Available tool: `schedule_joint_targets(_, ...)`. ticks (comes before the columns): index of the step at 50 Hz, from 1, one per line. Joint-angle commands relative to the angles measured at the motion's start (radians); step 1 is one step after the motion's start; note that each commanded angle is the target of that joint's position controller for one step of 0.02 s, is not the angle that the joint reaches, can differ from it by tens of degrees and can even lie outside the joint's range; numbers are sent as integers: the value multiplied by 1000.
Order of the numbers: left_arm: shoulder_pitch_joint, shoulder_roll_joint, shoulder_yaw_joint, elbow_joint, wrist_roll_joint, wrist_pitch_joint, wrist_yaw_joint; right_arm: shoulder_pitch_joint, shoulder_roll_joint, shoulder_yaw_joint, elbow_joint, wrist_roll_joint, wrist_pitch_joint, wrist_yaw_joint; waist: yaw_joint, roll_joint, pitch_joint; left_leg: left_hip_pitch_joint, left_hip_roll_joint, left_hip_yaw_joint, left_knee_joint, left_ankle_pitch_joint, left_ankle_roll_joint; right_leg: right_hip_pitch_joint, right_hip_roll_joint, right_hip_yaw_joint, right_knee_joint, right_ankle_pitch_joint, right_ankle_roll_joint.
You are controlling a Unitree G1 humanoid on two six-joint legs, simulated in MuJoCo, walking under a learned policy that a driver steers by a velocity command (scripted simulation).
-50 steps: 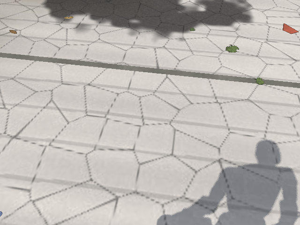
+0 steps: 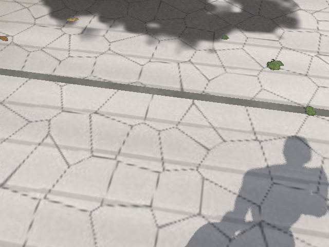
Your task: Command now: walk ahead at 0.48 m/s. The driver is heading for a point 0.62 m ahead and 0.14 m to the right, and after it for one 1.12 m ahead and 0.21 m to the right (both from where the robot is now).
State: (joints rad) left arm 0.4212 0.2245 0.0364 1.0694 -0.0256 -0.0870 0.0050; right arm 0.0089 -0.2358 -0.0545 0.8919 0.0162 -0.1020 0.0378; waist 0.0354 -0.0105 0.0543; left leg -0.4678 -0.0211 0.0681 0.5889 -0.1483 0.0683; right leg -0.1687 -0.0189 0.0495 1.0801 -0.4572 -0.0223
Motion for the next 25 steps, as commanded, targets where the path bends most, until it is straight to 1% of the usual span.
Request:
schedule_joint_targets(1, -76, 113, 26, -108, -19, -51, 7, 154, -108, -21, 18, -10, -10, 2, -80, 50, -119, 441, 313, -466, -368, -90, 178, -505, -86, 31, 255, 121, -40)
schedule_joint_targets(2, -67, 109, 37, -104, -4, -37, 15, 117, -75, -11, 18, -20, -19, 7, -39, 56, -95, 334, 269, -374, -392, -22, 155, -434, -122, 35, 192, 167, -45)
schedule_joint_targets(3, -35, 83, 36, -99, 0, -20, 17, 110, -63, -7, 27, -25, -21, 10, -13, 79, -87, 270, 248, -325, -418, -10, 153, -381, -136, 37, 159, 185, -46)
schedule_joint_targets(4, -23, 62, 36, -98, 1, -7, 19, 127, -66, -7, 38, -24, -22, 9, -4, 85, -76, 232, 238, -297, -441, 0, 162, -363, -142, 31, 128, 186, -44)
schedule_joint_targets(5, -34, 57, 37, -106, 2, 2, 20, 148, -77, -8, 49, -21, -23, 4, 2, 85, -56, 203, 232, -269, -463, 15, 172, -372, -147, 22, 96, 198, -37)
schedule_joint_targets(6, -64, 64, 40, -119, 2, 9, 20, 162, -97, -11, 57, -24, -23, -5, 5, 82, -37, 199, 234, -241, -482, 25, 176, -409, -152, 20, 61, 236, -27)
schedule_joint_targets(7, -106, 75, 43, -135, 5, 13, 21, 181, -116, -15, 63, -27, -24, -15, -1, 73, -20, 209, 240, -222, -496, 36, 178, -458, -158, 22, 15, 285, -15)
schedule_joint_targets(9, -185, 84, 48, -161, 10, 13, 16, 224, -131, -18, 76, -30, -23, -32, -22, 57, -2, 258, 241, -181, -505, 77, 165, -538, -156, 31, -94, 400, -3)
schedule_joint_targets(12, -271, 72, 43, -189, 7, 5, -1, 257, -138, -16, 81, -28, -21, -46, -49, 54, 1, 297, 218, -82, -506, 139, 126, -529, -120, 17, -269, 557, -7)
schedule_joint_targets(14, -347, 59, 34, -217, 5, 3, -12, 293, -147, -16, 89, -23, -20, -52, -77, 47, 17, 335, 222, -38, -515, 143, 113, -520, -98, -13, -359, 604, -12)
schedule_joint_targets(16, -405, 50, 26, -244, 5, 3, -24, 333, -150, -17, 103, -19, -13, -54, -99, 37, 35, 419, 242, -8, -501, 167, 106, -547, -87, -26, -418, 600, -19)
schedule_joint_targets(18, -454, 47, 21, -276, 4, 3, -40, 364, -154, -19, 112, -17, 2, -55, -115, 29, 48, 519, 269, 15, -460, 215, 100, -590, -79, -41, -457, 547, -31)
schedule_joint_targets(20, -478, 53, 20, -308, 3, 2, -56, 368, -167, -25, 111, -13, 19, -57, -110, 39, 48, 591, 295, 34, -394, 335, 88, -595, -62, -73, -480, 448, -52)
schedule_joint_targets(21, -468, 65, 24, -320, 3, 1, -64, 350, -180, -29, 101, -11, 27, -60, -92, 55, 33, 606, 299, 53, -339, 487, 76, -552, -40, -102, -488, 391, -67)
schedule_joint_targets(22, -436, 86, 33, -325, 3, 2, -69, 333, -198, -33, 89, -11, 34, -65, -66, 83, -5, 614, 299, 71, -262, 688, 64, -475, -4, -140, -482, 338, -85)
schedule_joint_targets(23, -349, 119, 51, -314, 3, 5, -71, 320, -210, -37, 77, -13, 44, -69, -16, 105, -67, 605, 292, 91, -129, 862, 49, -349, 38, -169, -477, 300, -107)
schedule_joint_targets(24, -190, 172, 81, -278, 0, 6, -68, 302, -209, -34, 63, -13, 52, -74, 67, 96, -151, 536, 255, 122, 79, 893, 19, -129, 82, -173, -533, 346, -141)
schedule_joint_targets(25, -20, 269, 117, -249, 3, 15, -48, 310, -191, -23, 33, -23, 43, -76, 127, -7, -266, 283, 214, 130, 396, 618, -23, 197, -55, 64, -549, 350, -211)
